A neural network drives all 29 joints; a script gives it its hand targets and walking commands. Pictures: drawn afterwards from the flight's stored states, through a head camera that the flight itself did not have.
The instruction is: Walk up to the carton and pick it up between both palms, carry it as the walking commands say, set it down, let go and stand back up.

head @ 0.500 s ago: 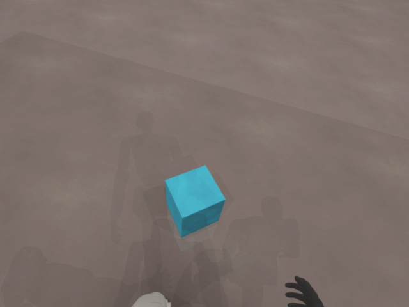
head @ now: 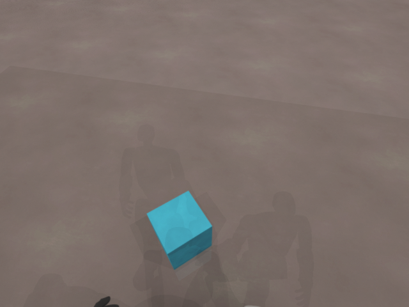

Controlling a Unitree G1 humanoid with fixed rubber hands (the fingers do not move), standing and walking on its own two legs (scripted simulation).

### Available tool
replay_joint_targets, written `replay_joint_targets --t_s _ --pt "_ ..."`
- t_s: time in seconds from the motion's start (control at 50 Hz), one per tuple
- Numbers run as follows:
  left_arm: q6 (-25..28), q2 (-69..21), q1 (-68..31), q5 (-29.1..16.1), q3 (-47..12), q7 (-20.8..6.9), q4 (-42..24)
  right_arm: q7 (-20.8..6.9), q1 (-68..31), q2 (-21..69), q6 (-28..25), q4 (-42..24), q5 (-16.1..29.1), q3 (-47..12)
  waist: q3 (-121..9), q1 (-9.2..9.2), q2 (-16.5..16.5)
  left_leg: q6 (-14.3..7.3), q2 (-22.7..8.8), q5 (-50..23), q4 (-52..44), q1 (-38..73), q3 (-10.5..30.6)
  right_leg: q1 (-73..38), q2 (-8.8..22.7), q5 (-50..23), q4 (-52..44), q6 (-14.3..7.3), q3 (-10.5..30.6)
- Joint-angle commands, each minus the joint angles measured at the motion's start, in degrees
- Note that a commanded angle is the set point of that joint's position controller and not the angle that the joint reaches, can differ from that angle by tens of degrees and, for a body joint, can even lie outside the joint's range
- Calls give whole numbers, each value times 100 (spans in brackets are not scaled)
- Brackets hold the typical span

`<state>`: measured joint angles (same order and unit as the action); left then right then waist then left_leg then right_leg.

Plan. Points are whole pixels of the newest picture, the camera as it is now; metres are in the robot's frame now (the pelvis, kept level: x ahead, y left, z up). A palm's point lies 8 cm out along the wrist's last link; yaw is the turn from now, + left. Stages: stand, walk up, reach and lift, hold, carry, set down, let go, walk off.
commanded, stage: walk up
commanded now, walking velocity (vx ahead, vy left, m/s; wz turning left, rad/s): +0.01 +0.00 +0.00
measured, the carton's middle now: (181, 230) +0.50 +0.10 -0.65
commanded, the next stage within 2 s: none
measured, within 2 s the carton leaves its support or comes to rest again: neither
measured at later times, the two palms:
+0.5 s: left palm out of the picture -0.02 +0.31 -0.15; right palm out of the picture +0.07 -0.17 -0.12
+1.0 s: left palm out of the picture +0.08 +0.27 -0.12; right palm out of the picture +0.00 -0.30 -0.10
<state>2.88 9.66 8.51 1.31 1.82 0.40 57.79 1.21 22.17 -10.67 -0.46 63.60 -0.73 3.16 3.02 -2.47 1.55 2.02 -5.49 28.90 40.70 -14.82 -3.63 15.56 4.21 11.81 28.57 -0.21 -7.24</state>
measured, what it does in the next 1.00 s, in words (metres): steps on the spot: left foot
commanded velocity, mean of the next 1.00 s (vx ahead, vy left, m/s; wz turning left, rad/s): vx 0.04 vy -0.05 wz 0.16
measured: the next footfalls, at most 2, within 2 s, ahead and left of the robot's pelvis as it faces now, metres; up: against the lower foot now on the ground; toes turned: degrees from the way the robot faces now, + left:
left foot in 0.40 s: +0.04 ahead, +0.19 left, +0.00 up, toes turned +6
right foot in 1.04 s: +0.12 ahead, -0.16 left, +0.00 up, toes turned +10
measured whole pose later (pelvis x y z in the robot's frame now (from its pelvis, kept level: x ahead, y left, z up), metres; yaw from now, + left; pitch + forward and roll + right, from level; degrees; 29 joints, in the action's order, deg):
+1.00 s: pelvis +0.01 +0.00 +0.01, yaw +11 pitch +2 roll -2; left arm -3.3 15.4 8.3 1.5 4.3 -1.9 49.2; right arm 3.0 23.1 -16.9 1.8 57.2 -3.4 5.7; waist 3.7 -4.0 0.8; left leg 4.9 -5.7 10.3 22.9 -15.9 8.8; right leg 22.1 2.5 17.6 36.4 4.4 -0.6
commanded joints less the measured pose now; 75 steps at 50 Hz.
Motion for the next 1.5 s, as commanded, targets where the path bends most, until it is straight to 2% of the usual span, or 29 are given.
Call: replay_joint_targets --t_s 0.0,0.1,0.18,0.32,0.36,0.4,0.42,0.48,0.68,0.7,0.72,0.74,0.76,0.8,0.84,0.96,1.0,1.02,1.04,1.06,1.1,1.18,1.22,1.32,1.38,1.4,1.42,1.44,1.48 --pt "35 635 355 -57 57 127 -45 38 333 -30 92 -69 101 -20 -356 47 -1231 22 63 106 851 -538 214 -979 1450 -5240 -863 -787 894" --pt "-57 644 240 -42 32 163 -54 2 -13 -110 272 -60 54 -26 -409 95 -1154 3 188 -484 367 -276 133 -719 1256 -3836 -935 -828 710" --pt "-248 1431 1119 37 416 389 151 -50 -855 -575 511 -585 -29 217 -343 529 -585 183 -6 -93 1744 -1717 463 -1233 2616 -2589 -1114 -1265 1865" --pt "-313 779 407 23 265 122 -30 -160 -986 -113 313 -641 58 -4 -365 184 -1731 -9 408 -1209 -697 239 -107 -56 711 -496 -1125 -592 453" --pt "-423 769 679 6 244 58 111 -46 -577 -370 157 -459 -2 47 -338 156 -819 -4 440 -1836 -2092 953 -321 103 574 -16 -485 -317 261" --pt "-431 67 1101 -43 -23 41 46 6 -792 -1106 76 -675 -35 83 -222 324 1129 -326 -1439 -2103 -3103 738 1692 593 29 1528 75 198 189" --pt "-549 413 801 -59 44 91 83 -6 -958 -1089 92 -659 -28 45 40 155 1303 -730 -1482 -1117 -3241 -50 1717 142 112 1680 419 241 516" --pt "-493 588 864 -79 56 30 172 38 -1513 -795 30 -614 11 -70 258 407 940 -572 -706 -1384 -3092 173 943 -71 -44 652 328 193 597" --pt "-261 484 996 -54 -66 105 611 37 -926 -500 8 -241 74 -80 230 307 -135 -330 -219 -1705 -2732 533 560 -621 184 -400 -1191 39 735" --pt "-246 585 1017 71 64 128 454 53 -653 -697 72 -386 73 20 164 314 -57 -305 -336 -1351 -2587 420 687 -404 152 -20 -820 133 472" --pt "-424 1319 490 118 462 50 30 139 367 -1539 175 -298 -104 384 343 -273 -495 -893 -1492 940 -3136 940 2889 1106 -442 1486 977 418 -236" --pt "-537 995 28 248 360 -18 -225 263 672 -1909 230 -209 -160 480 611 -534 47 -1324 -2267 1575 -3625 878 3897 2197 -185 1834 2453 486 536" --pt "-563 748 106 292 305 -63 -313 309 246 -1821 228 -283 -142 452 642 -221 118 -1280 -2201 1313 -3523 518 3689 2290 140 1266 2976 469 1058" --pt "-475 767 405 176 299 -123 -509 278 -448 -1317 144 -556 -178 373 408 185 533 -979 -1482 14 -3162 238 2729 1888 159 553 2848 492 1056" --pt "-488 676 379 111 280 -166 -666 237 -405 -1168 81 -678 -232 332 154 133 743 -881 -1073 -719 -2949 11 2204 1423 -24 445 2536 516 802" --pt "-614 594 302 -16 230 -267 -1100 189 -294 -1713 169 -1121 -289 433 -127 150 1375 -723 -820 -1159 -2690 -625 1922 -25 -301 727 448 445 510" --pt "-538 776 1140 -52 334 -185 -848 176 -542 -1601 152 -1324 -269 395 -472 590 793 -489 -388 -924 -1887 -1264 1633 -1410 -319 224 -725 360 316" --pt "-462 1077 1600 -19 405 -141 -692 151 -313 -1292 123 -1358 -291 333 -759 735 -108 -388 81 -51 -905 -1701 1262 -2026 123 655 -1170 353 622" --pt "-390 1771 2244 6 535 -157 -594 91 -264 -790 122 -1492 -240 249 -988 1055 -1948 -204 916 1203 981 -2837 278 -2356 1492 3121 -1922 77 2233" --pt "-328 2088 1917 24 498 -154 -666 63 -637 -659 134 -1613 -120 193 -785 941 -2192 -244 411 850 2112 -3107 377 -1550 2265 4770 -2587 -354 3571" --pt "-202 1461 978 10 318 -102 -713 -163 -714 -876 92 -1371 -187 247 3 372 -794 -235 71 -549 2448 -2696 591 -684 1640 3493 -2603 -325 2716" --pt "37 781 1216 46 130 24 -347 -303 -611 -716 123 -1128 -191 200 83 255 -868 -78 173 -1360 2381 -2248 259 -978 956 25 -2023 -334 1080" --pt "-34 773 1012 35 85 125 -337 -196 -945 -573 172 -1370 -92 134 213 84 -1008 -30 349 -1015 1464 -1789 157 -977 860 -4095 -1172 -528 415" --pt "-126 1006 1512 86 101 137 2 -107 -1633 -413 239 -1630 26 -65 -294 355 -1238 -315 535 -929 77 -851 32 -1252 1188 -4813 -594 -689 613" --pt "-174 994 1430 35 134 157 1 -46 -1329 -561 140 -1507 65 -49 -405 215 -785 -354 430 -2064 -1432 275 66 -1003 1129 -3808 -89 -426 630" --pt "-139 893 1471 8 119 147 -34 -12 -1147 -829 78 -1464 42 23 -631 172 -390 -444 -6 -3181 -1831 1159 437 -615 908 -2985 285 -190 476" --pt "-109 639 1579 -22 94 157 -142 27 -909 -1299 22 -1434 -23 161 -947 159 509 -795 -1097 -6051 -1530 2310 1470 415 389 -1001 1004 142 180" --pt "-249 581 1541 -53 108 191 -134 55 -696 -1226 2 -1414 22 143 -1216 -100 1027 -1588 -2082 -7102 -1716 2342 2479 763 -52 1919 1864 421 267" --pt "-388 703 1118 0 206 197 -258 104 -1210 -1051 46 -1436 32 143 -805 185 692 -1756 -1488 -6492 -1834 1421 1749 618 0 2157 2521 490 669"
